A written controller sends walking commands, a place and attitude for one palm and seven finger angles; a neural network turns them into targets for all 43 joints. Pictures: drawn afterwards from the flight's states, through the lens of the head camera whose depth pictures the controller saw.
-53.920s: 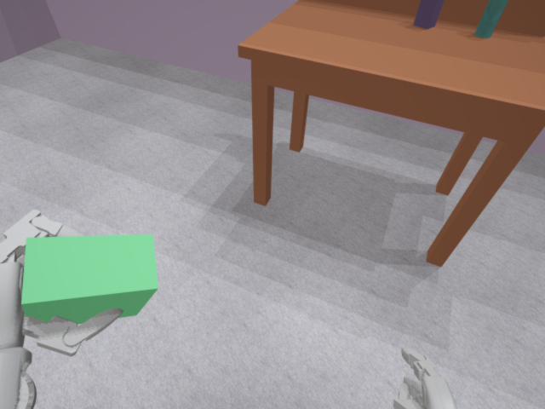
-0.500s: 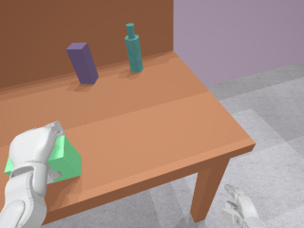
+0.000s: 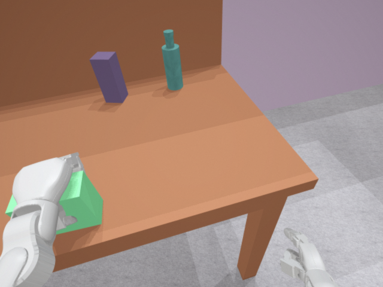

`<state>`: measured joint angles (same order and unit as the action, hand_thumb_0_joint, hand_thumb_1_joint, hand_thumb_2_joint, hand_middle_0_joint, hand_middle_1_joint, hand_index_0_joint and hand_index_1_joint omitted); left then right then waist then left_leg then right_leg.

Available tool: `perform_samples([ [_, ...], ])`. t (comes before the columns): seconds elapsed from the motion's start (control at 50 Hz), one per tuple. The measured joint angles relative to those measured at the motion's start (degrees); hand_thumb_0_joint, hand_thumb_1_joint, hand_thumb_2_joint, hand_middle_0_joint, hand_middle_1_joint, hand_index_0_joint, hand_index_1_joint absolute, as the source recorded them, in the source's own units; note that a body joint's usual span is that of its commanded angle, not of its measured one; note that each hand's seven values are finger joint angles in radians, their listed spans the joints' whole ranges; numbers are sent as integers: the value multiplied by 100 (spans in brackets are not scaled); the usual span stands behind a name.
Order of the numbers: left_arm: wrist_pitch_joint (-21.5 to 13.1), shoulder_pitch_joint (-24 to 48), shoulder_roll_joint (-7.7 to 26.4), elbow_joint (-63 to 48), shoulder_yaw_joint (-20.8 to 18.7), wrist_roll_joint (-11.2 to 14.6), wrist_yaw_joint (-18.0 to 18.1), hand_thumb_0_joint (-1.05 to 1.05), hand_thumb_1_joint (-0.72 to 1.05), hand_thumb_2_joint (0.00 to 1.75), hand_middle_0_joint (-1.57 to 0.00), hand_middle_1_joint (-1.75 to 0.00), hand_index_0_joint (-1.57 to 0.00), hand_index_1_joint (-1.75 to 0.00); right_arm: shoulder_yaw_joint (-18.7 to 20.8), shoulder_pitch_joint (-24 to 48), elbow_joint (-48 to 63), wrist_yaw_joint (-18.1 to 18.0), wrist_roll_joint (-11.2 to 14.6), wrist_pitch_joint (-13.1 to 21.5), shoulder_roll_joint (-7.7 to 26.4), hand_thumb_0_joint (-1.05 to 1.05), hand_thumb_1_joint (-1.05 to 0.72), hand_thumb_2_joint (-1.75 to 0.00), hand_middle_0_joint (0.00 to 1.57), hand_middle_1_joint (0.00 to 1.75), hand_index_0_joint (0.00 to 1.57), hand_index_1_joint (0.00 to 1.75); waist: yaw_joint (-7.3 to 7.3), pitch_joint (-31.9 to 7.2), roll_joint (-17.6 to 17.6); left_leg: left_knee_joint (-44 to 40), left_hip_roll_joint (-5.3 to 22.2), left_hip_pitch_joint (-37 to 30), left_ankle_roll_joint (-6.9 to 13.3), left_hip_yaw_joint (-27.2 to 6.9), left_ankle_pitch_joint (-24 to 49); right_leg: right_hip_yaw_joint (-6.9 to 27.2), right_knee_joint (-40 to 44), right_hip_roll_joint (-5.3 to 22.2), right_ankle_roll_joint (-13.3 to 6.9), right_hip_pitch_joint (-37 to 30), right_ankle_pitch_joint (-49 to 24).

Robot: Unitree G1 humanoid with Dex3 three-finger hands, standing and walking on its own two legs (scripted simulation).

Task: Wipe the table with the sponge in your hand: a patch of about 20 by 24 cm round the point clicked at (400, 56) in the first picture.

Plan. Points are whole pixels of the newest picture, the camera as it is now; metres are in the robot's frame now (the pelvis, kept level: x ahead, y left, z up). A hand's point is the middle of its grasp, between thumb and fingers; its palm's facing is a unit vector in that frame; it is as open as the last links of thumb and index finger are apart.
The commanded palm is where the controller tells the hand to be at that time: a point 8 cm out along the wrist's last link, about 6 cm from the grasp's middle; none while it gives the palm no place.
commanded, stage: lift the sponge slowly off the table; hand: left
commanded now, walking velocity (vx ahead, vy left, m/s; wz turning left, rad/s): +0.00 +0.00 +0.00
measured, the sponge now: (65, 209) +0.22 +0.31 +0.06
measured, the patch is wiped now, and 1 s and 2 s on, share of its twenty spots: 1.00 1.00 1.00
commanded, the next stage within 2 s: bring the sponge back beside the body in 1.58 s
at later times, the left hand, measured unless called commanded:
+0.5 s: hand (59, 183) +0.23 +0.30 +0.14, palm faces +0.08 -0.06 -1.00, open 10.2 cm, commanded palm +0.20 +0.29 +0.21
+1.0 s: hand (56, 171) +0.24 +0.29 +0.17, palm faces +0.10 -0.04 -0.99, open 10.2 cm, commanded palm +0.20 +0.29 +0.24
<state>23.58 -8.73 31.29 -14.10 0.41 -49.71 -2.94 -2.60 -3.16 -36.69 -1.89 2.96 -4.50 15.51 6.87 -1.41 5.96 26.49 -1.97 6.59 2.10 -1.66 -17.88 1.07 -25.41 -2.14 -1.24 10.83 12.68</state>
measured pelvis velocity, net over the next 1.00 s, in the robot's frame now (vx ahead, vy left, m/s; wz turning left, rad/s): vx -0.02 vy -0.02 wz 0.02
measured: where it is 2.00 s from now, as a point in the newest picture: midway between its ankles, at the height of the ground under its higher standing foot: outside the picture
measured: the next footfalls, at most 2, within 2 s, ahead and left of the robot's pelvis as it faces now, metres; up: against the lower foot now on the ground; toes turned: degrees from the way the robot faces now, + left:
none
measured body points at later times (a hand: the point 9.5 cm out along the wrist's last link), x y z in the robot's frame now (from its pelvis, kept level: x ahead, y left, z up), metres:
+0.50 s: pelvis -0.01 -0.01 +0.00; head -0.03 -0.05 +0.45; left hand +0.23 +0.29 +0.19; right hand +0.23 -0.21 -0.08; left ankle -0.04 +0.10 -0.74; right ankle +0.01 -0.11 -0.74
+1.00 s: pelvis -0.02 -0.02 +0.00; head -0.04 -0.07 +0.45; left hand +0.23 +0.29 +0.22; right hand +0.23 -0.21 -0.08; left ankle -0.04 +0.10 -0.74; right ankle +0.01 -0.11 -0.74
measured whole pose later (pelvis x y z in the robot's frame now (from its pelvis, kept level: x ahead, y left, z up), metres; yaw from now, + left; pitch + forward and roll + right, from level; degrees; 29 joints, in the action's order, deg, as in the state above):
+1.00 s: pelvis -0.02 -0.02 +0.00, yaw +1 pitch -4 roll +0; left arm 23.5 5.7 35.1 -7.5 0.7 -47.8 -8.9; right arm -3.1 -1.8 -38.0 -3.7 3.7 -2.5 16.1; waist 7.6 0.0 7.1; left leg 23.5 -1.8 5.5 0.8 -2.8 -14.4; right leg 0.0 -23.5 -2.1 -2.4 9.9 10.1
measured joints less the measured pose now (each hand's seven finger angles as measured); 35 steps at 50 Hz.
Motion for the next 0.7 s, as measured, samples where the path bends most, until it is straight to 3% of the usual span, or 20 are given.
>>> perform_samples([
  [0.46,-377,821,214,679,-52,119,-193,0,-53,104,-71,-132,-74,-133,-6,14,-195,-217,2,265,-7,1,-91,-89,20,30,20,30,37,181,38,-196,30,-135,-87,-109,222,-105,226,-16,-80,-180,-207],
  [0.7,-115,1227,236,825,29,146,-380,0,-53,104,-71,-132,-74,-133,-38,118,-168,-163,47,188,26,1,-91,-89,20,30,20,30,6,140,96,-323,13,-134,-102,-77,326,-70,231,3,-90,-114,-255],
])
